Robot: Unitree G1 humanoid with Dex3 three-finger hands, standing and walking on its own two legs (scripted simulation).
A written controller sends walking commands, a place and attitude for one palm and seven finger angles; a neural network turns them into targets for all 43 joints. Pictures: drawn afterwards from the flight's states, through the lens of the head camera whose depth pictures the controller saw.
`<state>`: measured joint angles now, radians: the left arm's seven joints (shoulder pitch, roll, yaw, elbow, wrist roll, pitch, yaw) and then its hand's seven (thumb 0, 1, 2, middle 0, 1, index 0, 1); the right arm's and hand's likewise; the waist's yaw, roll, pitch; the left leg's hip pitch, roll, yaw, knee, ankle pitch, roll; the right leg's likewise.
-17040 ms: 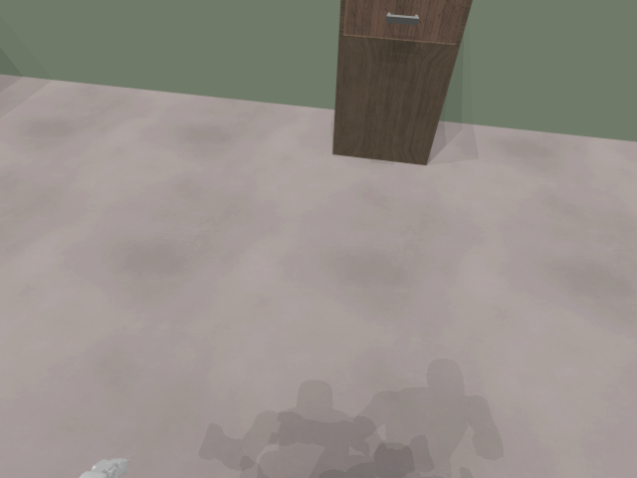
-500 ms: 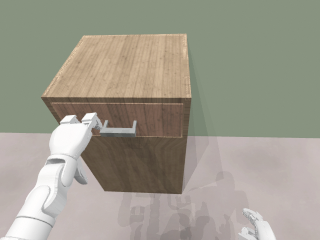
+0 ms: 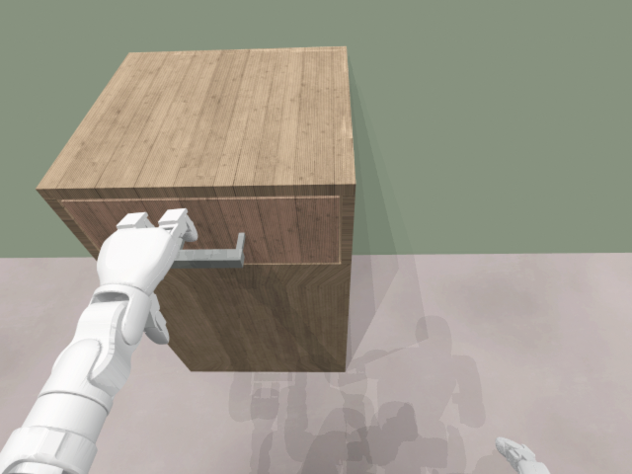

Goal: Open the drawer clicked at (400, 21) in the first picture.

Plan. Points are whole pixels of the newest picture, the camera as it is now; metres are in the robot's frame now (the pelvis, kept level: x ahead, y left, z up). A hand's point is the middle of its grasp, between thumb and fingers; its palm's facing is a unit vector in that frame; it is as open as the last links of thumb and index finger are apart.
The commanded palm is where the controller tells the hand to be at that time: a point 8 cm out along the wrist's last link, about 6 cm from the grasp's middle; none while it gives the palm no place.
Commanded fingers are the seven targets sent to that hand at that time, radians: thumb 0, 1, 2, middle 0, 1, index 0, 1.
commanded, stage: move the hooked fingers above the handle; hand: left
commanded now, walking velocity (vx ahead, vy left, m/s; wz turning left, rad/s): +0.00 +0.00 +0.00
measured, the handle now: (208, 248) +0.47 +0.23 -0.05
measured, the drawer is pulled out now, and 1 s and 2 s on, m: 0.00 0.00 0.00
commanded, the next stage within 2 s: lower the fingers behind the handle in 1.88 s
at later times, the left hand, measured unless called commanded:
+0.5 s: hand (178, 267) +0.38 +0.23 +0.03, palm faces -0.01 -0.07 -1.00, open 13.8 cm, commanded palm +0.36 +0.23 +0.08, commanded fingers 0.00 -0.50 0.30 -0.30 -1.20 -0.30 -1.20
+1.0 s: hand (208, 252) +0.42 +0.21 +0.00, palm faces -0.05 -0.05 -1.00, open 13.8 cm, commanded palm +0.40 +0.22 +0.07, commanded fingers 0.00 -0.50 0.30 -0.30 -1.20 -0.30 -1.20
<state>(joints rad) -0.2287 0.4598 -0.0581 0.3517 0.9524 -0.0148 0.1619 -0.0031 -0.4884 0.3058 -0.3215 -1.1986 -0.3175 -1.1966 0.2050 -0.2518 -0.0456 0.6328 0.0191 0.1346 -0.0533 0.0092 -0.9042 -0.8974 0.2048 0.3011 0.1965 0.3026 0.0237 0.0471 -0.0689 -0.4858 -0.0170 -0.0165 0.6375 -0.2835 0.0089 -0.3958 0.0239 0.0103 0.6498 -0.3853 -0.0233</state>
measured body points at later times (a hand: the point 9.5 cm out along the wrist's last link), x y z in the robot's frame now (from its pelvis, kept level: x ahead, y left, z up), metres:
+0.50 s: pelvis +0.01 +0.01 -0.01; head +0.05 -0.01 +0.44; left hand +0.37 +0.23 +0.08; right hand +0.14 -0.25 -0.13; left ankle +0.02 +0.12 -0.72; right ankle -0.04 -0.11 -0.72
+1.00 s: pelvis +0.00 +0.00 -0.02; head +0.06 -0.01 +0.43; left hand +0.42 +0.21 +0.06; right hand +0.05 -0.27 -0.15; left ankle +0.02 +0.12 -0.72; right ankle -0.04 -0.11 -0.72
